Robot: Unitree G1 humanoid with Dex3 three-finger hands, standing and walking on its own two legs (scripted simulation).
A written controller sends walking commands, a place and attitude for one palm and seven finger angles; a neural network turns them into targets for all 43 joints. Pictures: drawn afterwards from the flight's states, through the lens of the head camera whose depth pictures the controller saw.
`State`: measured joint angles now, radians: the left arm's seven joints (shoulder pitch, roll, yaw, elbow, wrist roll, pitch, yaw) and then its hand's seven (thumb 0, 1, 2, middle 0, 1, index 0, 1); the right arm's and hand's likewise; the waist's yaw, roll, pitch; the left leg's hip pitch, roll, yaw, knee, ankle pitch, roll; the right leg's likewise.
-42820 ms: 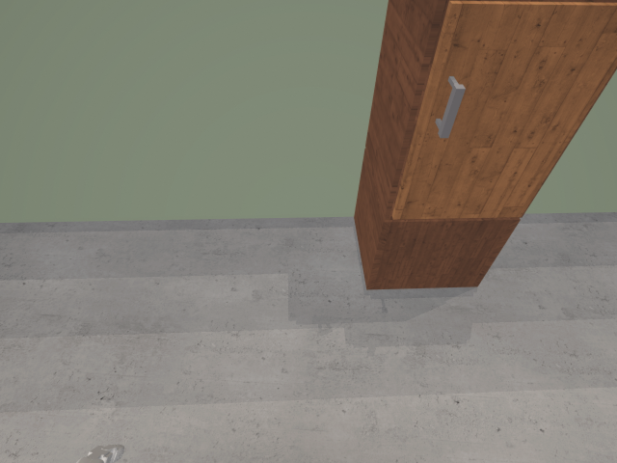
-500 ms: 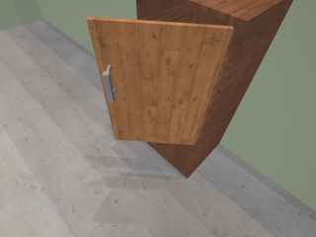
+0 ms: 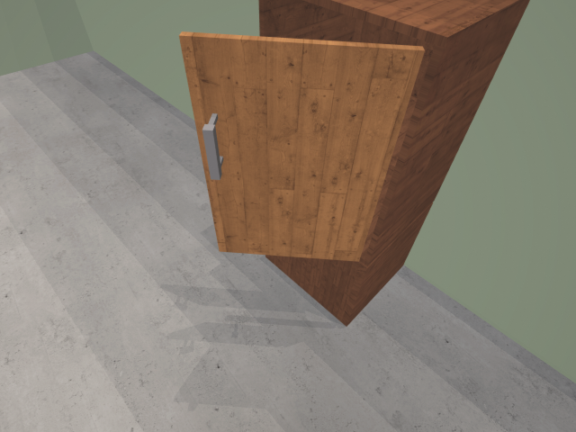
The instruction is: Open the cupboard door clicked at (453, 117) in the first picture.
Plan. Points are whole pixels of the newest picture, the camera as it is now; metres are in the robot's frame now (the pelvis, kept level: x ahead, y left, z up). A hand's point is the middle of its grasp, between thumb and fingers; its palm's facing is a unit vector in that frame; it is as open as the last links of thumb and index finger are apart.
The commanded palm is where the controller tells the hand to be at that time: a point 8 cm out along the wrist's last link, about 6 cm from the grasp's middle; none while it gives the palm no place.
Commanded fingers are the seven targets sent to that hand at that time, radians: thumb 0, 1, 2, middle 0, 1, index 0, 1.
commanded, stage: look again from close up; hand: left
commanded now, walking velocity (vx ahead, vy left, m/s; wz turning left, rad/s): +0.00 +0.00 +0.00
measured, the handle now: (215, 147) +0.61 +0.19 +0.05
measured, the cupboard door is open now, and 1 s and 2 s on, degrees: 41 41 41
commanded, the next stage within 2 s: shuffle to correct the standing spot in 0.12 s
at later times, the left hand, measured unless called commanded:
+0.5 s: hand out of the picture -0.06 +0.16 -0.18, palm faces +0.04 -0.99 -0.14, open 7.4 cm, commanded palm none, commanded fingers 0.00 0.90 0.90 -0.20 -0.30 -0.20 -0.30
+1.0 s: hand out of the picture +0.02 +0.16 -0.19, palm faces +0.04 -0.99 -0.10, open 7.4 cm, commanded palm none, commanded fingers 0.00 0.90 0.90 -0.20 -0.30 -0.20 -0.30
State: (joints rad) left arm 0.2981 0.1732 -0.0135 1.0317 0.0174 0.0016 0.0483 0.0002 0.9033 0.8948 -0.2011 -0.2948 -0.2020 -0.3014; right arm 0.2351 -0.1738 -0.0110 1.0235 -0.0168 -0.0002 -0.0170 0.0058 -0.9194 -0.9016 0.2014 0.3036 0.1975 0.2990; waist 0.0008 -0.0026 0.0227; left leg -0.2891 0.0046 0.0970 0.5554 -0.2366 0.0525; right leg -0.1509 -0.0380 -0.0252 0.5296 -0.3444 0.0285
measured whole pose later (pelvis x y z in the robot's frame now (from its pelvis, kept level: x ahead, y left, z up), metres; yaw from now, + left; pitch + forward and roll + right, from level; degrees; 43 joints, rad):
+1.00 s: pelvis +0.08 +0.02 +0.00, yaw -2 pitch +0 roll -2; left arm 0.44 0.11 0.01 1.09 0.02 -0.03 0.04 0.00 0.90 0.89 -0.20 -0.29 -0.20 -0.30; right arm 0.24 -0.16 -0.02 1.03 -0.01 -0.04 -0.01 0.02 -0.93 -0.90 0.20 0.30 0.20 0.30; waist 0.03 -0.04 0.03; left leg -0.37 0.05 0.09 0.58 -0.15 0.03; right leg -0.12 -0.02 -0.07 0.52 -0.39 0.03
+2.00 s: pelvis +0.04 +0.01 +0.01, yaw -2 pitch -1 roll +0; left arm 0.31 0.13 0.01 1.11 0.01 0.00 0.03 0.02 0.93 0.89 -0.20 -0.29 -0.20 -0.30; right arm 0.34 -0.07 0.02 1.13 -0.02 -0.02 -0.04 0.01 -0.91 -0.90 0.20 0.30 0.20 0.30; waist 0.01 -0.02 0.01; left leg -0.16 -0.03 0.08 0.45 -0.28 0.04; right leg -0.22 -0.03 -0.04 0.48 -0.25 0.00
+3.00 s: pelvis +0.01 -0.02 -0.04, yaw -1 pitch +9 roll +1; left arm 0.37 0.20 0.19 0.25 -0.27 -0.54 -0.37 0.00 0.66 0.79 -0.22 -0.46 -0.22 -0.46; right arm 0.13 -0.29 -0.07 0.54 0.02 -0.26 -0.01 0.01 -0.91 -0.90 0.20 0.30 0.20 0.30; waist 0.00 -0.05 -0.11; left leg -0.63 0.02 0.05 0.92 -0.45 0.00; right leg -0.68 -0.02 -0.07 0.94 -0.42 -0.05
